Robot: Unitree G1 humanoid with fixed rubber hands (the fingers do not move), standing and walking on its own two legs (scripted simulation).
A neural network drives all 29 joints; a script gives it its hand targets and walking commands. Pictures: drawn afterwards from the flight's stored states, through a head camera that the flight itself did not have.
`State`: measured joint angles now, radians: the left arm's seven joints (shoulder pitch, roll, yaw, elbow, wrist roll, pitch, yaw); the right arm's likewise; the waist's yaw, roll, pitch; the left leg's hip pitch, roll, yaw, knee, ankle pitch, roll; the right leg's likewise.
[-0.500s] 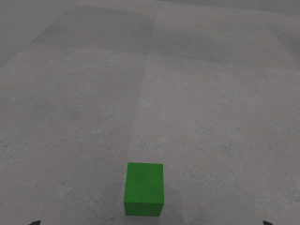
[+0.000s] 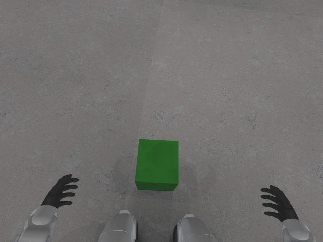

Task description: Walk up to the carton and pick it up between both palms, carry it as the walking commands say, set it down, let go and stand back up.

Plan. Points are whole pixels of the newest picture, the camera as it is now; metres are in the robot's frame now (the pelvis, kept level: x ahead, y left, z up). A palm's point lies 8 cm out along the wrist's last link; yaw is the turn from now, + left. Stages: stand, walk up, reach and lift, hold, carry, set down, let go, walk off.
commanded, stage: reach and lift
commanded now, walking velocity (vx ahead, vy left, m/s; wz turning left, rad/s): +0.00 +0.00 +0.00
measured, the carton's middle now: (157, 166) +0.44 +0.01 -0.61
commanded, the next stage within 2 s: none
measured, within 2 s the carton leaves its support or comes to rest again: neither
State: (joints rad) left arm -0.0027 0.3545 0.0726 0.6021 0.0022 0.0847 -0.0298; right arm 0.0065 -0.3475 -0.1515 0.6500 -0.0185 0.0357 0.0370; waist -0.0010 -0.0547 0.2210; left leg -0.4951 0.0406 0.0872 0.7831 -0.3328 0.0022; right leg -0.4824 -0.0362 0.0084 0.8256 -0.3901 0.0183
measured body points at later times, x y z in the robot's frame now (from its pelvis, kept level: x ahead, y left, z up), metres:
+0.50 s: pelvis -0.02 +0.00 -0.03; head +0.19 +0.02 +0.36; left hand +0.32 +0.25 -0.16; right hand +0.32 -0.26 -0.13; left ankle +0.04 +0.12 -0.70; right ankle +0.02 -0.13 -0.70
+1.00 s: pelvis -0.04 +0.00 -0.06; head +0.27 +0.03 +0.27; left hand +0.44 +0.22 -0.20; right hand +0.45 -0.21 -0.18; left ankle +0.04 +0.12 -0.70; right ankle +0.02 -0.13 -0.70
